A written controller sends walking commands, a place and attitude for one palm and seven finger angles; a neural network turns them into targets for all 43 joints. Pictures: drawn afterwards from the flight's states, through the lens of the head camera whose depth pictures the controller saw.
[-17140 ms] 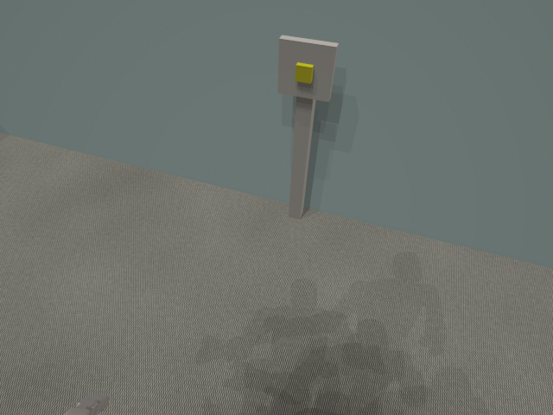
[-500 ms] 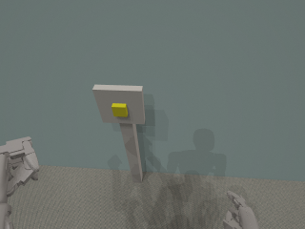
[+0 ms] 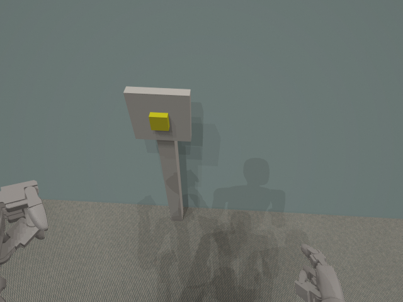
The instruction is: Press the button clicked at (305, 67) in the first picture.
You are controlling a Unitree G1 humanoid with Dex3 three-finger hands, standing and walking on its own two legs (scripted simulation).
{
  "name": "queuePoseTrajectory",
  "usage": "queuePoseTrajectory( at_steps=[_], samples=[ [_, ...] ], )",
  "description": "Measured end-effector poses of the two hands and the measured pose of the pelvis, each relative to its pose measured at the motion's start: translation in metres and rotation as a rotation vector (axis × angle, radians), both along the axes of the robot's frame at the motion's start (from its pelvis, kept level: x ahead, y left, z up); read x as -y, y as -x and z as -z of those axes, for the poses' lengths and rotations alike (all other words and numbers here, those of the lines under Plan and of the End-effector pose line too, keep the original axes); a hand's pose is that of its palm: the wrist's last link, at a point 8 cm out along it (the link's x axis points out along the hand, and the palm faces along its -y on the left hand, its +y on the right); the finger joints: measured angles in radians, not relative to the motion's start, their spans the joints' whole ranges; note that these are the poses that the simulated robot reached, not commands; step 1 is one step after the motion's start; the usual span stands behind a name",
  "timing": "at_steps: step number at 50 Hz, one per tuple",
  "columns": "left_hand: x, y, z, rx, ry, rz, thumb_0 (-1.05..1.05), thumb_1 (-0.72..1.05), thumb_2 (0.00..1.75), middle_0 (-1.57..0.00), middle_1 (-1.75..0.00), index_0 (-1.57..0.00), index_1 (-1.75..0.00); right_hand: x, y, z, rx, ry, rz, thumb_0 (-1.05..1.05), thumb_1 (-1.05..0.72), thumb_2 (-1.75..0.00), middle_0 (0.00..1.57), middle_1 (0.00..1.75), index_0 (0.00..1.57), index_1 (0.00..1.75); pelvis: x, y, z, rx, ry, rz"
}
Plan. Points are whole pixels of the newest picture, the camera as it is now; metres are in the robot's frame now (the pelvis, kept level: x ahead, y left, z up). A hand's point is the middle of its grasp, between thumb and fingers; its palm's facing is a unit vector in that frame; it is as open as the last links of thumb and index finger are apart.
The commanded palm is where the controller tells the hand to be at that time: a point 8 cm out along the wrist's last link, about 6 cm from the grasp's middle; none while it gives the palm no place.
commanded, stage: step back with the hand held close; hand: left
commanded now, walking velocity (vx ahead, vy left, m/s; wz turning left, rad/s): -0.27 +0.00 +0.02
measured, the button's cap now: (159, 120) +0.59 +0.17 -0.01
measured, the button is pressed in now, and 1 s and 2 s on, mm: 0 0 0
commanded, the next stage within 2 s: stop stepping back and stand still in 0.70 s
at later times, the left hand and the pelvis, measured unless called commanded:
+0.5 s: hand (29, 276) +0.12 +0.21 +0.17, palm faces +0.26 -0.82 -0.51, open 3.1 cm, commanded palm +0.05 +0.27 +0.18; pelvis -0.08 -0.01 +0.00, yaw +0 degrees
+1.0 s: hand out of the picture +0.00 +0.20 +0.19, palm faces +0.33 -0.79 -0.51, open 3.1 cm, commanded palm -0.05 +0.25 +0.18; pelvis -0.19 -0.03 +0.00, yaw -1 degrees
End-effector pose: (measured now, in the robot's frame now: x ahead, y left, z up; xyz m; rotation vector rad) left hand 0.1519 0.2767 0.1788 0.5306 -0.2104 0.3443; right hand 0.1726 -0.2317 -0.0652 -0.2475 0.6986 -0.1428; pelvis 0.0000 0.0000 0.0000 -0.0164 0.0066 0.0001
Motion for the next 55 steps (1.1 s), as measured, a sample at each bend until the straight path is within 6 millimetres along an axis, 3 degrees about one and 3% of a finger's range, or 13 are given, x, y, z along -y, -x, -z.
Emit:
queuePoseTrajectory(
  at_steps=[9,14,21,27,32,37,41,46,50,55],
  samples=[
    [-0.013,0.018,-0.008,0.079,-0.043,0.019,0.01,0.88,0.90,-1.31,-1.50,-1.31,-1.50,-0.002,0.043,0.002,-0.058,0.059,0.021,0.02,-0.90,-0.90,0.20,0.30,0.20,0.30,-0.007,0.019,0.000,-0.004,0.033,-0.037],
    [-0.017,0.030,-0.017,0.110,-0.096,-0.001,0.01,0.88,0.90,-1.31,-1.50,-1.31,-1.50,-0.007,0.050,0.004,-0.060,0.039,-0.003,0.02,-0.90,-0.90,0.20,0.30,0.20,0.30,-0.002,0.024,0.002,-0.051,0.023,-0.029],
    [0.008,0.039,-0.002,0.023,-0.033,0.100,0.01,0.89,0.90,-1.31,-1.50,-1.30,-1.50,-0.004,0.054,0.006,-0.040,0.014,-0.036,0.02,-0.90,-0.90,0.20,0.30,0.20,0.30,0.005,0.060,0.000,-0.045,0.012,-0.001],
    [0.023,0.078,-0.019,0.036,-0.103,0.147,0.01,0.88,0.90,-1.31,-1.50,-1.30,-1.50,0.007,0.071,-0.004,0.034,-0.001,-0.026,0.02,-0.90,-0.90,0.20,0.30,0.21,0.30,0.015,0.086,0.003,-0.026,0.016,-0.012],
    [0.003,0.110,-0.027,0.085,-0.070,0.028,0.01,0.88,0.90,-1.31,-1.50,-1.31,-1.50,0.017,0.099,-0.008,-0.047,0.031,0.005,0.02,-0.90,-0.90,0.20,0.30,0.20,0.30,0.011,0.096,-0.008,-0.048,-0.025,-0.012],
    [-0.014,0.124,-0.002,0.083,-0.004,-0.028,0.01,0.88,0.90,-1.31,-1.50,-1.31,-1.50,0.014,0.122,0.000,-0.064,0.092,-0.005,0.02,-0.90,-0.90,0.20,0.30,0.20,0.30,0.001,0.124,0.002,-0.058,0.003,-0.061],
    [-0.007,0.138,0.009,0.021,0.016,0.007,0.01,0.89,0.90,-1.31,-1.50,-1.30,-1.50,-0.001,0.146,0.001,-0.062,0.044,-0.027,0.02,-0.91,-0.90,0.20,0.30,0.20,0.30,0.007,0.149,-0.001,-0.046,-0.019,-0.038],
    [0.024,0.170,-0.019,0.039,-0.043,0.093,0.02,0.89,0.90,-1.31,-1.50,-1.30,-1.50,-0.011,0.179,-0.003,0.000,-0.045,-0.044,0.02,-0.90,-0.90,0.20,0.30,0.20,0.30,0.017,0.170,-0.004,-0.029,-0.007,-0.009],
    [0.038,0.193,-0.035,0.091,-0.111,0.110,0.01,0.88,0.90,-1.31,-1.50,-1.31,-1.50,0.000,0.203,0.006,0.002,-0.070,-0.030,0.02,-0.90,-0.90,0.20,0.30,0.21,0.30,0.027,0.187,0.000,-0.014,-0.008,0.014],
    [0.021,0.206,-0.027,0.093,-0.043,-0.001,0.01,0.88,0.90,-1.31,-1.50,-1.31,-1.50,0.025,0.239,0.008,-0.065,-0.031,0.030,0.02,-0.90,-0.90,0.20,0.30,0.21,0.30,0.028,0.201,-0.008,-0.009,-0.029,0.005]
  ],
)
